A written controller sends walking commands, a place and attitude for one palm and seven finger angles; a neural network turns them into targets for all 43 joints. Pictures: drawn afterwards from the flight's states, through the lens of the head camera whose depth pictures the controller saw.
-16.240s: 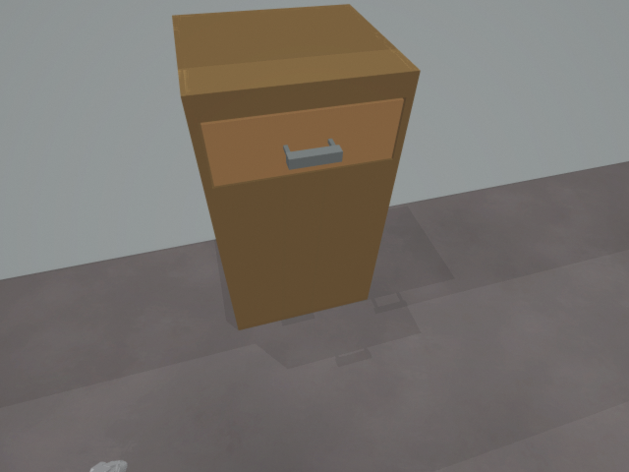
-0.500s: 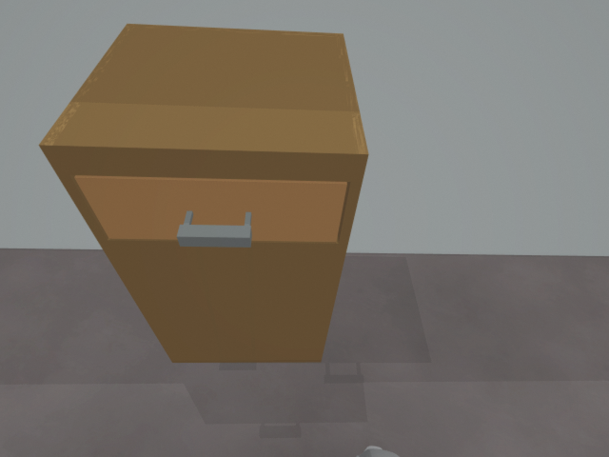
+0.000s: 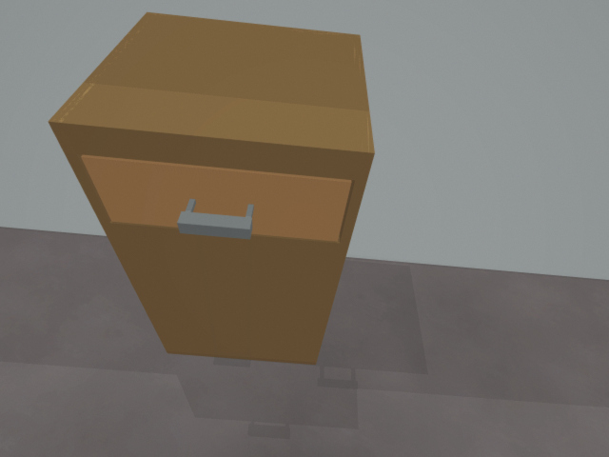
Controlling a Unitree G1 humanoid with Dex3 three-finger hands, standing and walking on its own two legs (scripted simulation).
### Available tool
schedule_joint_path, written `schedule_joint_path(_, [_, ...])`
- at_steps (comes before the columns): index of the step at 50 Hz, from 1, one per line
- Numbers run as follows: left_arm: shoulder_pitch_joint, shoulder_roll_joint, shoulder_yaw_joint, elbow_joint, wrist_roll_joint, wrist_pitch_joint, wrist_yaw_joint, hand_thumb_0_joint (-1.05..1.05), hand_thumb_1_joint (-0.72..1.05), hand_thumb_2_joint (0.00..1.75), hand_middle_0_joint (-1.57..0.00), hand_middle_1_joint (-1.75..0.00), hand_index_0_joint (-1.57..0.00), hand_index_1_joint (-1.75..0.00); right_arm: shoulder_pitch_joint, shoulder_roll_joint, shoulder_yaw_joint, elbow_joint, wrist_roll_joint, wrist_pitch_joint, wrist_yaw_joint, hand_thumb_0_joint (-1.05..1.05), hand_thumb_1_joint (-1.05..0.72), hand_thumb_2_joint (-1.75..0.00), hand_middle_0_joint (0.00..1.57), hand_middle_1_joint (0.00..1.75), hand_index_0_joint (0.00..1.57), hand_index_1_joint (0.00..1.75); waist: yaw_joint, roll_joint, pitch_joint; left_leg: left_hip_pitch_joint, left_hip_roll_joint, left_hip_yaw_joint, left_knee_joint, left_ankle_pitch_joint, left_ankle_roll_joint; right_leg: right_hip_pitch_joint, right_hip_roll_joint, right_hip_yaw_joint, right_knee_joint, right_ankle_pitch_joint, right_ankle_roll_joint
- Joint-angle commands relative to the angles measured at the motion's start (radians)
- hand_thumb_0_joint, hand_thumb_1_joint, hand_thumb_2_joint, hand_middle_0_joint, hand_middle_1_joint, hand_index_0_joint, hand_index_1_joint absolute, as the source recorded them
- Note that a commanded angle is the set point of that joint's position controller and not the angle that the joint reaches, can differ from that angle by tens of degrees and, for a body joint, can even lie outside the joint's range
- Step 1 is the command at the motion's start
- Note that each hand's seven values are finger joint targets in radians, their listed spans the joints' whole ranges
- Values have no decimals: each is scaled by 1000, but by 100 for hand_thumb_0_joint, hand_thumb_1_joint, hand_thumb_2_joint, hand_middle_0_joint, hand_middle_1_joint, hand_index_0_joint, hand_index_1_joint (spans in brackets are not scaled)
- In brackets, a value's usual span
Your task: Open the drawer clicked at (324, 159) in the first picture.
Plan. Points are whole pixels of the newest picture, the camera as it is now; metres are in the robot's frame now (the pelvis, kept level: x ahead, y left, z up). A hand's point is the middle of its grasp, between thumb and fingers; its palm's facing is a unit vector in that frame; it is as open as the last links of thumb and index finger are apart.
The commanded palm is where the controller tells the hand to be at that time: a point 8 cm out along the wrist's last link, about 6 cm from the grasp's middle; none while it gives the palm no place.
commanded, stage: come to a stop and stand still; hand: left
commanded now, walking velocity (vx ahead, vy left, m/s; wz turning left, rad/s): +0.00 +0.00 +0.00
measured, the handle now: (218, 215) +0.49 +0.19 -0.02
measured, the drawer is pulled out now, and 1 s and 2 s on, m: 0.00 0.00 0.00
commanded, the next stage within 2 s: look again from close up in 0.88 s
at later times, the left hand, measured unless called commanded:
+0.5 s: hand out of the picture -0.06 +0.16 -0.17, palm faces +0.02 -0.99 -0.14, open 7.4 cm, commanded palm none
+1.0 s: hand out of the picture -0.12 +0.14 -0.16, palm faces +0.04 -0.99 -0.15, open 7.4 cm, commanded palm none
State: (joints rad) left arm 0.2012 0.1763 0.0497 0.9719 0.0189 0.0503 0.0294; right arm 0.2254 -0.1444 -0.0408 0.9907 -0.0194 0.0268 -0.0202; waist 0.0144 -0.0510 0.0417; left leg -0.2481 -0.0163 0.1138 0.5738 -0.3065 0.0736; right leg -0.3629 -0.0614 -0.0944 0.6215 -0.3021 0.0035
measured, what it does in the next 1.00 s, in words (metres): steps on the spot: right foot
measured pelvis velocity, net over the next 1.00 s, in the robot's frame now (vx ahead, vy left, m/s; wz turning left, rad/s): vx -0.05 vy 0.00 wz -0.02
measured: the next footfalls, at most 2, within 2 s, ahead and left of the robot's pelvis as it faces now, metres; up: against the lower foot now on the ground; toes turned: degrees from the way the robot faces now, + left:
right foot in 0.24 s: +0.02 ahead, -0.11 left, +0.00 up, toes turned -1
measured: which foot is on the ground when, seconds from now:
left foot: down 0.00-1.00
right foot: up 0.00-0.22, down 0.24-1.00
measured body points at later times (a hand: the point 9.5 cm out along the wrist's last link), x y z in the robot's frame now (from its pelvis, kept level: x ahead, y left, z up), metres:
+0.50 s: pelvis -0.04 +0.01 +0.01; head -0.05 +0.01 +0.46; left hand -0.06 +0.21 -0.16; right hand -0.05 -0.22 -0.15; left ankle +0.00 +0.07 -0.73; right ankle -0.06 -0.12 -0.73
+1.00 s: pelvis -0.05 +0.00 +0.01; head -0.05 +0.00 +0.46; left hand -0.12 +0.19 -0.15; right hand -0.09 -0.20 -0.15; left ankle +0.00 +0.07 -0.73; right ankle -0.06 -0.12 -0.73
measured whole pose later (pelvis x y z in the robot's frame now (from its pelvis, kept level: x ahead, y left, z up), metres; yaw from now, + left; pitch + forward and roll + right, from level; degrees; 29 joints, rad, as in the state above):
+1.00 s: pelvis -0.05 +0.00 +0.01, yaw -1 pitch +0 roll +0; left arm 0.43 0.09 0.00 1.13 0.03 -0.01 0.05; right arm 0.35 -0.10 -0.01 1.13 -0.01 0.02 -0.02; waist 0.00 0.01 -0.01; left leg -0.28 -0.01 0.13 0.42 -0.15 0.06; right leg -0.21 -0.02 -0.06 0.45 -0.24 0.00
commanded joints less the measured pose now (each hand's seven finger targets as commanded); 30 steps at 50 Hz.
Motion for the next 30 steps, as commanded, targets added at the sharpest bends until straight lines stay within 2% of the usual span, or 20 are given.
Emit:
schedule_joint_path(1, [63,58,20,-33,12,2,0,0,90,90,-20,-30,-20,-30,-28,-146,-15,-54,-9,-14,-16,0,-90,-90,20,30,20,30,14,190,50,-147,268,-270,-404,55,88,8,3,109,316,-95,4])
schedule_joint_path(2, [83,49,16,-20,13,-3,-2,0,90,90,-20,-30,-20,-30,-32,-143,-12,-53,-8,-16,-16,0,-90,-90,20,30,20,30,13,154,42,-95,253,-250,-382,92,87,-12,5,100,317,-79,7])
schedule_joint_path(3, [96,46,10,-8,14,-10,-4,0,90,90,-20,-30,-20,-30,-24,-136,-12,-46,-6,-21,-17,0,-90,-90,20,30,20,30,13,109,22,-23,244,-221,-359,182,86,-34,0,89,283,-65,14])
schedule_joint_path(6, [81,24,-8,-1,5,-23,0,0,90,90,-20,-30,-20,-30,42,-144,-11,-10,-5,-27,-21,0,-90,-90,20,30,20,30,-22,115,-43,155,248,-217,-290,404,101,1,-4,54,77,-115,30])
schedule_joint_path(8, [98,25,-11,17,2,-26,4,0,90,90,-20,-30,-20,-30,69,-142,-10,13,0,-29,-22,0,-90,-90,20,30,20,30,-27,138,-69,201,242,-215,-266,479,91,53,5,47,-49,-78,29])
schedule_joint_path(10, [165,24,-15,49,-1,-32,10,0,90,90,-20,-30,-20,-30,64,-137,-5,26,6,-29,-20,0,-90,-90,20,30,20,30,-3,127,-89,166,217,-201,-234,412,54,163,0,52,-211,46,23])
schedule_joint_path(11, [187,37,-17,68,0,-37,13,0,90,90,-20,-30,-20,-30,60,-123,-1,30,11,-29,-17,0,-90,-90,20,30,20,30,-1,79,-74,100,182,-188,-220,299,15,225,-18,86,-283,135,12])
schedule_joint_path(12, [188,47,-18,75,1,-44,16,0,90,90,-20,-30,-20,-30,56,-101,3,30,15,-28,-14,0,-90,-90,20,30,20,30,-12,35,-54,58,141,-164,-217,210,-18,230,-63,152,-292,182,-13])
schedule_joint_path(13, [174,60,-21,77,0,-47,18,0,90,90,-20,-30,-20,-30,59,-92,8,34,16,-27,-10,0,-90,-90,20,30,20,30,-23,22,-33,53,124,-154,-227,176,-32,206,-94,170,-286,211,-32])
schedule_joint_path(14, [178,60,-26,81,-1,-47,17,0,90,90,-20,-30,-20,-30,60,-91,11,39,14,-28,-7,0,-90,-90,20,30,20,30,-26,35,-25,78,116,-155,-246,166,-38,173,-98,160,-275,192,-38])
schedule_joint_path(15, [174,52,-27,91,1,-53,16,0,90,90,-20,-30,-20,-30,57,-99,10,50,9,-26,-7,0,-90,-90,20,30,20,30,-27,-30,-26,100,123,-142,-227,206,-36,161,-75,157,-270,214,-30])
schedule_joint_path(16, [172,44,-31,96,-1,-57,17,0,90,90,-20,-30,-20,-30,63,-106,9,59,9,-27,-8,0,-90,-90,20,30,20,30,-28,-61,-26,111,128,-136,-222,215,-34,156,-74,153,-275,216,-26])
schedule_joint_path(18, [172,40,-36,102,-2,-56,18,0,90,90,-20,-30,-20,-30,77,-109,13,78,12,-27,-6,0,-90,-90,20,30,20,30,-29,-35,-7,114,132,-144,-254,158,-33,138,-65,146,-291,136,-19])
schedule_joint_path(22, [202,32,-38,121,0,-49,18,0,90,90,-20,-30,-20,-30,85,-103,19,104,9,-19,-5,0,-90,-90,20,30,20,30,-21,52,92,30,135,-174,-336,-53,-40,98,-47,137,-310,2,-14])
schedule_joint_path(25, [236,25,-35,130,3,-44,17,0,90,90,-20,-30,-20,-30,100,-103,15,111,6,-12,-5,0,-90,-90,20,30,20,30,-12,95,113,-33,139,-196,-380,-177,-41,105,-30,121,-298,-46,-11])
schedule_joint_path(27, [257,18,-33,134,5,-43,16,0,90,90,-20,-30,-20,-30,106,-101,13,112,4,-10,-5,0,-90,-90,20,30,20,30,-7,96,109,-59,138,-198,-388,-204,-40,116,-24,115,-290,-56,-12])
schedule_joint_path(30, [269,10,-32,134,5,-47,17,0,90,90,-20,-30,-20,-30,128,-88,11,117,3,-11,-5,0,-90,-90,20,30,20,30,-8,62,91,-50,128,-185,-363,-169,-42,108,-27,122,-301,-75,-16])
